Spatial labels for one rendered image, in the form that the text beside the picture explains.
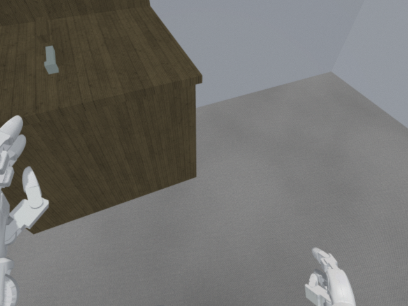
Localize left robot hand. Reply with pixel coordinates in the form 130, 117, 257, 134
0, 115, 49, 258

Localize counter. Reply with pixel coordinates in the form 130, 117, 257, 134
0, 0, 202, 234

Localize tap lever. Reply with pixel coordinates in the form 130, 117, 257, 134
44, 46, 59, 74

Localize robot left forearm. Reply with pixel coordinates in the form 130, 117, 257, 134
0, 258, 20, 306

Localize right robot hand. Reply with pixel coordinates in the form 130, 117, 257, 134
305, 247, 356, 306

